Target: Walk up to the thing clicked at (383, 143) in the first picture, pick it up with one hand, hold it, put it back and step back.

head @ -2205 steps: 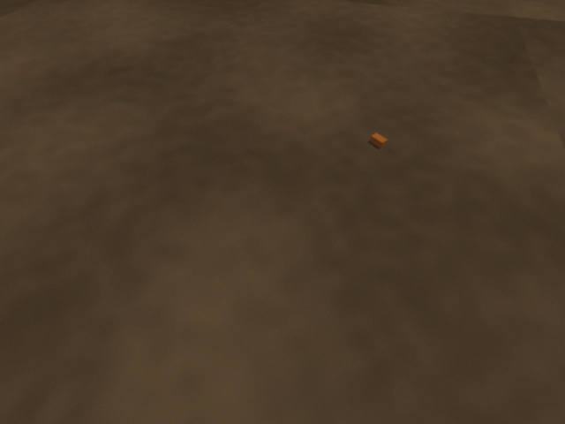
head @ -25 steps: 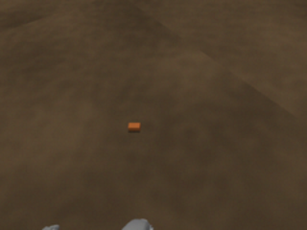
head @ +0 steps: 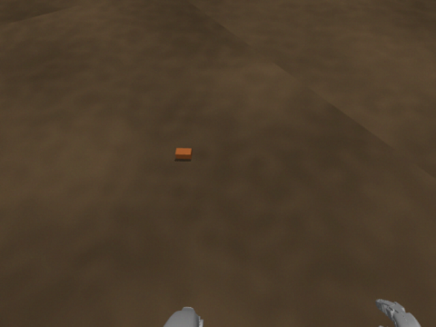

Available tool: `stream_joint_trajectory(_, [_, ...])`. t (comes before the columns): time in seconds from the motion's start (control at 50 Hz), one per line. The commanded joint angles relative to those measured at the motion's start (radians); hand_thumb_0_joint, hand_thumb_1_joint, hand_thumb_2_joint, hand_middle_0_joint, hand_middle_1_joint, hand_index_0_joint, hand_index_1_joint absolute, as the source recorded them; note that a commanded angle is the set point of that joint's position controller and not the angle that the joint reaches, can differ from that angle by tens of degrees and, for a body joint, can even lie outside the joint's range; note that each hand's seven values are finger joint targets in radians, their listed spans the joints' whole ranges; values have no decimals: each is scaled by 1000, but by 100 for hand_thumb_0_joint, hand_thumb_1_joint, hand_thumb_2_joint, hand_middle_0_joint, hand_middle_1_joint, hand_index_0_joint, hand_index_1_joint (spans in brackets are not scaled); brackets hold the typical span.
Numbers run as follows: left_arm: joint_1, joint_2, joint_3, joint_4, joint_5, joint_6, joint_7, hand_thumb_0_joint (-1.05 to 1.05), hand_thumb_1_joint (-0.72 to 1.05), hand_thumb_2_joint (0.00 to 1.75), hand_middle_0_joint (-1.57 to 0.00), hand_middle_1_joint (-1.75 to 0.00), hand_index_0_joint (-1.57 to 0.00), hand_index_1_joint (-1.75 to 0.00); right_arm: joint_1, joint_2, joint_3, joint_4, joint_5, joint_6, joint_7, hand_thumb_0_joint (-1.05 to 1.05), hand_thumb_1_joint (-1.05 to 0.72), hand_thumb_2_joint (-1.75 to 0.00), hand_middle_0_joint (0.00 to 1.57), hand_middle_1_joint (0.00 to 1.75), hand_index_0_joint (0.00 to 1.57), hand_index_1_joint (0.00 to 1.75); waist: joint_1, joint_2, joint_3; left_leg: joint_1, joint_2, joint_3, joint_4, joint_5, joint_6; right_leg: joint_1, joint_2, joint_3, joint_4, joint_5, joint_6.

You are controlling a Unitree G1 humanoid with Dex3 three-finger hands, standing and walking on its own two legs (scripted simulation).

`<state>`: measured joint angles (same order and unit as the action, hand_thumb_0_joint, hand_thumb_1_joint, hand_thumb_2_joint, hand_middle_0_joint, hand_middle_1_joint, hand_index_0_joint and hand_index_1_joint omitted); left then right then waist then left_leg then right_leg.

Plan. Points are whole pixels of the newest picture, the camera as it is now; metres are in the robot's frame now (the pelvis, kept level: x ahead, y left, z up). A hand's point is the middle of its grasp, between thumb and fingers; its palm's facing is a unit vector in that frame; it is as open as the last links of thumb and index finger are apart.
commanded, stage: step back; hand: left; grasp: from above
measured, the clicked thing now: (183, 153) +1.08 +0.28 -0.73
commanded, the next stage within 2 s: stand in 1.10 s
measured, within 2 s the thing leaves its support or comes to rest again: neither
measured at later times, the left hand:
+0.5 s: hand out of the picture +0.00 +0.29 -0.13, palm faces +0.05 -0.92 -0.40, open 7.4 cm
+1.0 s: hand out of the picture +0.07 +0.30 -0.14, palm faces +0.06 -0.93 -0.36, open 7.4 cm
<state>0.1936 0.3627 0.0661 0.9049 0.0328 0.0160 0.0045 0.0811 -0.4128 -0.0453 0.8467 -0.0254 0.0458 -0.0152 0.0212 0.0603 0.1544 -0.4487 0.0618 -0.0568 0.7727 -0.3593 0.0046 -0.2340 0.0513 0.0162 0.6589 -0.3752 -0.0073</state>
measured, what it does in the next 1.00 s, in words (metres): steps on the spot: left foot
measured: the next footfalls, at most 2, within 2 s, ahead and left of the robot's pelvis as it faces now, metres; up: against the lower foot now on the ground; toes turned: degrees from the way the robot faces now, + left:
left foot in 0.22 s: +0.05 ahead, +0.15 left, +0.00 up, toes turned +4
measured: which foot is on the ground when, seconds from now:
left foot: up 0.00-0.20, down 0.22-1.00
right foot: down 0.00-1.00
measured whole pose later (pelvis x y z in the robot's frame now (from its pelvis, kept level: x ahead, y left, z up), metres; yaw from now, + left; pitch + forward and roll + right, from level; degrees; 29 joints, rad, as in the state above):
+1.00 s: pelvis +0.00 +0.03 +0.02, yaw +2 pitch -2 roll +0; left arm 0.12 0.38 0.04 1.05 0.00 -0.02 0.00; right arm 0.07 -0.32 -0.02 1.03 -0.01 -0.03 0.00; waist 0.02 -0.01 0.08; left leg -0.24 0.02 0.02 0.55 -0.27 0.00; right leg -0.16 -0.02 0.01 0.52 -0.33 0.03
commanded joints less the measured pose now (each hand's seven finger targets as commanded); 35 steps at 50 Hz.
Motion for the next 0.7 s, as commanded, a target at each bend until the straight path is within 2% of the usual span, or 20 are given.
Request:
stream_joint_trajectory(0.0, [-114,314,78,-103,4,-50,24,0,90,90,-20,-30,-20,-30,33,-188,-63,-35,13,-12,-7,0,-90,-90,20,30,20,30,-23,-110,-76,17,-86,-150,302,-125,7,-192,-358,397,-310,-2,-233])
stream_joint_trajectory(0.02, [-130,280,69,-94,8,-50,24,0,90,90,-20,-30,-20,-30,55,-171,-57,-17,15,-19,-5,0,-90,-90,20,30,20,30,-36,-113,-68,11,-108,-110,287,-98,9,-172,-294,294,-284,37,-193])
stream_joint_trajectory(0.12, [-45,293,78,-61,24,-49,9,0,90,90,-20,-30,-20,-30,47,-148,-53,-3,-7,-46,18,0,-90,-90,20,30,20,30,25,-236,-93,64,-76,10,-44,-158,-12,-71,-270,285,-311,-271,-170])
stream_joint_trajectory(0.16, [-74,291,68,-58,13,-37,2,0,90,90,-20,-30,-20,-30,112,-138,-57,38,-6,-61,22,0,-90,-90,20,30,20,30,-12,-236,-121,236,-88,61,-294,-77,2,-114,-257,237,-262,-247,-145])
stream_joint_trajectory(0.18, [-48,251,52,-54,10,-31,-1,0,90,90,-20,-30,-20,-30,134,-144,-65,56,-11,-70,18,0,-90,-90,20,30,20,30,-19,-184,-140,326,-93,28,-398,-32,18,-133,-220,191,-184,-184,-112])
stream_joint_trajectory(0.2, [-12,199,36,-48,6,-27,-2,0,90,90,-20,-30,-20,-30,165,-172,-78,66,-24,-81,12,0,-90,-90,20,30,20,30,-24,-70,-160,440,15,-179,-466,-127,52,-258,-173,142,-36,-146,-75])
stream_joint_trajectory(0.22, [-43,169,27,-42,-16,-27,-4,0,90,90,-20,-30,-20,-30,118,-258,-82,54,-22,-86,12,0,-90,-90,20,30,20,30,-26,115,-132,319,212,-504,-579,-447,148,-332,-55,2,96,-163,-13])
stream_joint_trajectory(0.24, [-70,254,57,-22,-9,-28,3,0,90,90,-20,-30,-20,-30,82,-298,-90,39,-17,-88,16,0,-90,-90,20,30,20,30,-33,68,-44,105,282,-556,-619,-538,225,-234,-94,52,196,-189,-10])
stream_joint_trajectory(0.26, [-50,252,54,-15,-12,-29,-5,0,90,90,-20,-30,-20,-30,35,-245,-75,34,-18,-96,15,0,-90,-90,20,30,20,30,-2,-11,-24,99,231,-451,-587,-448,201,-206,-103,78,209,-132,-11])
stream_joint_trajectory(0.3, [-18,218,51,10,-20,-38,-15,0,90,90,-20,-30,-20,-30,45,-215,-62,43,-21,-103,14,0,-90,-90,20,30,20,30,1,40,-59,144,165,-317,-546,-281,163,-153,-96,32,127,-79,-9])
stream_joint_trajectory(0.36, [6,201,54,34,-14,-46,-20,0,90,90,-20,-30,-20,-30,61,-210,-66,54,-18,-90,23,0,-90,-90,20,30,20,30,-11,103,-113,153,116,-221,-497,-235,140,-27,-51,-39,-43,-64,-6])
stream_joint_trajectory(0.42, [34,202,59,60,3,-60,-4,0,90,90,-20,-30,-20,-30,57,-162,-51,47,-1,-65,23,0,-90,-90,20,30,20,30,29,33,-124,30,55,-123,-348,-141,74,197,-31,-35,-251,52,-36])
stream_joint_trajectory(0.44, [62,248,67,62,7,-62,2,0,90,90,-20,-30,-20,-30,44,-130,-44,34,7,-63,23,0,-90,-90,20,30,20,30,48,-72,-122,-96,-18,-80,-238,-196,30,232,-143,184,-297,-134,-85])
stream_joint_trajectory(0.46, [103,316,81,70,9,-65,1,0,90,90,-20,-30,-20,-30,31,-119,-42,30,1,-60,16,0,-90,-90,20,30,20,30,68,-202,-101,-138,-118,-27,-16,-222,18,170,-323,449,-449,-428,-158])
stream_joint_trajectory(0.48, [37,342,88,42,13,-71,1,0,90,90,-20,-30,-20,-30,53,-149,-53,40,-7,-60,9,0,-90,-90,20,30,20,30,47,-189,-39,-128,-78,-55,112,-193,8,66,-437,541,-494,-476,-217])
stream_joint_trajectory(0.5, [-3,329,87,18,5,-77,5,0,90,90,-20,-30,-20,-30,89,-166,-53,49,-3,-67,11,0,-90,-90,20,30,20,30,25,-142,-22,-126,-52,-85,133,-143,9,62,-433,504,-472,-366,-236])
stream_joint_trajectory(0.54, [-48,291,76,13,1,-85,9,0,90,90,-20,-30,-20,-30,122,-157,-58,73,-1,-76,17,0,-90,-90,20,30,20,30,-2,-142,-43,-57,-19,-79,100,-89,3,23,-370,351,-433,-190,-208])
stream_joint_trajectory(0.62, [-74,266,58,14,-1,-79,-2,0,90,90,-20,-30,-20,-30,138,-115,-51,88,-6,-87,31,0,-90,-90,20,30,20,30,-5,-221,-111,130,-49,59,-150,-39,-6,2,-275,141,-313,140,-156])
stream_joint_trajectory(0.66, [-91,247,39,6,-13,-61,-5,0,90,90,-20,-30,-20,-30,160,-103,-56,110,-6,-93,22,0,-90,-90,20,30,20,30,-33,-188,-134,284,-74,92,-320,128,-9,-59,-234,77,-189,265,-120])
stream_joint_trajectory(0.68, [-75,216,24,5,-14,-54,-6,0,90,90,-20,-30,-20,-30,158,-116,-60,112,-10,-96,14,0,-90,-90,20,30,20,30,-41,-138,-145,352,-57,51,-358,203,-2,-98,-206,50,-124,305,-87])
